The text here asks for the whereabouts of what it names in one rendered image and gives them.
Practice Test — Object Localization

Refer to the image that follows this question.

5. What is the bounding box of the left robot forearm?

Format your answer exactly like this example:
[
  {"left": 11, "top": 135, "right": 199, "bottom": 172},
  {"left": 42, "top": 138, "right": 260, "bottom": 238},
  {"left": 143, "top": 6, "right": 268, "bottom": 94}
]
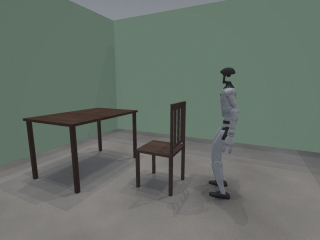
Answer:
[{"left": 227, "top": 109, "right": 238, "bottom": 137}]

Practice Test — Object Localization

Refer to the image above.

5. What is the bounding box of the right robot foot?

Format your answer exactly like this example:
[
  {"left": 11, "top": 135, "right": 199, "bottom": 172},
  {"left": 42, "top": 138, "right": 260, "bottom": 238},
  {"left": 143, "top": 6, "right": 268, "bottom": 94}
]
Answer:
[{"left": 209, "top": 180, "right": 228, "bottom": 187}]

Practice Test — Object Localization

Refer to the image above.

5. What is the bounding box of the robot left thigh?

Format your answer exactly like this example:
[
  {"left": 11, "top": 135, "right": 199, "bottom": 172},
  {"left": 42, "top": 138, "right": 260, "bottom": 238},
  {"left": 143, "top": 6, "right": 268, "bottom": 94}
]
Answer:
[{"left": 211, "top": 128, "right": 229, "bottom": 167}]

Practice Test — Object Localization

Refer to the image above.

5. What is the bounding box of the chair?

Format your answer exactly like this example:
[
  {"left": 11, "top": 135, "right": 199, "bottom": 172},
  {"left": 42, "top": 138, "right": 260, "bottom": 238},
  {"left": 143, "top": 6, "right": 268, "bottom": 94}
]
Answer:
[{"left": 135, "top": 101, "right": 186, "bottom": 196}]

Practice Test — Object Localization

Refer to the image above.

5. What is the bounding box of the robot left hand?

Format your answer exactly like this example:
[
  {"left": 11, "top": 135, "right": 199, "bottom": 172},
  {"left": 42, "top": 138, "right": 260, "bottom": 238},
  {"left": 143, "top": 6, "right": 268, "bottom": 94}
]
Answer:
[{"left": 222, "top": 136, "right": 234, "bottom": 154}]

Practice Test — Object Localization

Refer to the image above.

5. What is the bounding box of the left robot upper arm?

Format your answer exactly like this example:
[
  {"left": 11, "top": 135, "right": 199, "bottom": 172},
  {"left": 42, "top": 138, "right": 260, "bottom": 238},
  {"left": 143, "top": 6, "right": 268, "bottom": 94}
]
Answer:
[{"left": 224, "top": 88, "right": 239, "bottom": 114}]

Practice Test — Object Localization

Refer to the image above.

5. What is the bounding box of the table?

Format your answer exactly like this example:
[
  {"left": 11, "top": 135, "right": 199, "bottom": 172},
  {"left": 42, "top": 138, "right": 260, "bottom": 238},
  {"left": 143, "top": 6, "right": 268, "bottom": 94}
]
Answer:
[{"left": 23, "top": 107, "right": 138, "bottom": 194}]

